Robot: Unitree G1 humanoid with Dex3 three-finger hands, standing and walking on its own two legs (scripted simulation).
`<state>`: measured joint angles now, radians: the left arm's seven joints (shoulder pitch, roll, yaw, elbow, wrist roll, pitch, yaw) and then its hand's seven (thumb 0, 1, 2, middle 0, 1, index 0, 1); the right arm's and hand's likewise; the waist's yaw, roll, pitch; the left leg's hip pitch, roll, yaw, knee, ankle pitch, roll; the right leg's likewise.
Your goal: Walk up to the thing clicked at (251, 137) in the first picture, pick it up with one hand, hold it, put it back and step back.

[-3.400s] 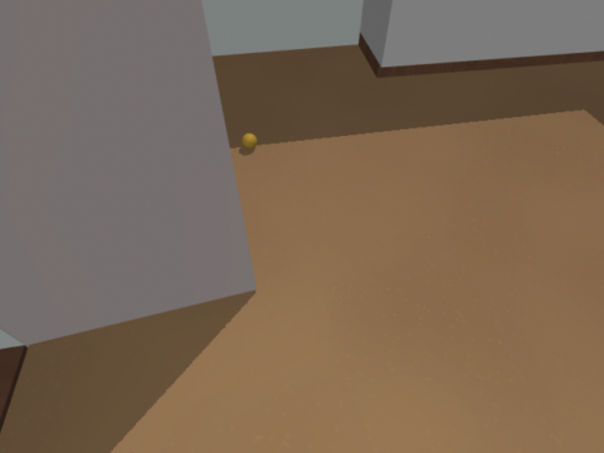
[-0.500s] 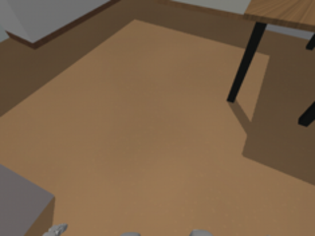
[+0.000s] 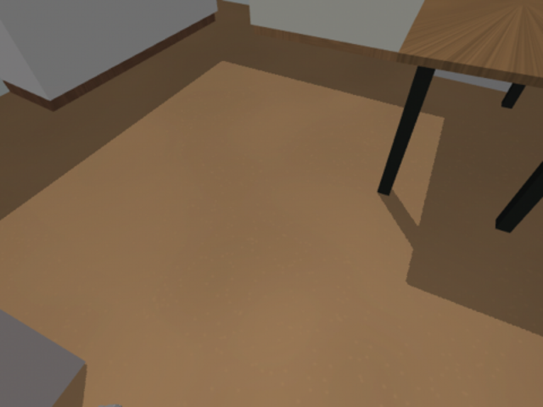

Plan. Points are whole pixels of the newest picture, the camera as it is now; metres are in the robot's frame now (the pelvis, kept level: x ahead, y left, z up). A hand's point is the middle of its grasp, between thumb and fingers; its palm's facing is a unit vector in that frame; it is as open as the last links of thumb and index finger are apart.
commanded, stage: stand
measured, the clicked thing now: out of the picture +0.85 +1.51 -0.74
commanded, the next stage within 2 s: none
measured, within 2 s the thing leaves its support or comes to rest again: neither
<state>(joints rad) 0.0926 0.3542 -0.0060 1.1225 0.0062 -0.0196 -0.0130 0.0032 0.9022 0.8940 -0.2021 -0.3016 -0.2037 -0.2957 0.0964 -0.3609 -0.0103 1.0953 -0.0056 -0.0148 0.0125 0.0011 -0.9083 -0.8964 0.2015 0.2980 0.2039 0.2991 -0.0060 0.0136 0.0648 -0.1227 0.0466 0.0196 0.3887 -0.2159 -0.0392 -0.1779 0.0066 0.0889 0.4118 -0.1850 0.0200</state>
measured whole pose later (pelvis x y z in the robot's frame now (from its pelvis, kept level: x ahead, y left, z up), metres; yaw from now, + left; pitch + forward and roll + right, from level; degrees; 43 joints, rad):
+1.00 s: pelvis +0.01 +0.00 +0.00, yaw +1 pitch -2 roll +0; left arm 0.09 0.36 -0.01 1.13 0.01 -0.01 -0.01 0.00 0.90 0.89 -0.20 -0.30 -0.20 -0.30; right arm 0.09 -0.35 -0.01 1.13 -0.01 -0.01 0.01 0.00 -0.91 -0.90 0.20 0.30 0.20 0.30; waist 0.00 0.00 0.06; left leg -0.10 0.04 0.00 0.33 -0.20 -0.04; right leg -0.14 0.00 0.07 0.34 -0.17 0.02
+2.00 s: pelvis +0.01 +0.00 +0.00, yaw +1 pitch -2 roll +0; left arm 0.12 0.36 -0.01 1.12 0.01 -0.01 -0.01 0.00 0.90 0.89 -0.20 -0.30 -0.20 -0.30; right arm 0.11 -0.35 -0.01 1.13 -0.01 -0.01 0.01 0.00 -0.91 -0.90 0.20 0.30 0.20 0.30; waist 0.00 0.00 0.06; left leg -0.10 0.04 0.00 0.33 -0.20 -0.03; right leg -0.14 -0.01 0.07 0.34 -0.17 0.03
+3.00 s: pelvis +0.14 -0.04 +0.00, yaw +1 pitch -3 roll -2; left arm 0.33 0.39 0.07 0.99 0.02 -0.07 -0.04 0.00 0.90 0.89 -0.20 -0.30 -0.20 -0.30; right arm 0.25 -0.43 -0.08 0.98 -0.02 -0.02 0.07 0.00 -0.91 -0.90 0.20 0.30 0.20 0.30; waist 0.03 0.08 0.08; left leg -0.48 0.02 -0.09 0.90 -0.26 0.00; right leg -0.01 0.03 -0.08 0.33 -0.27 -0.03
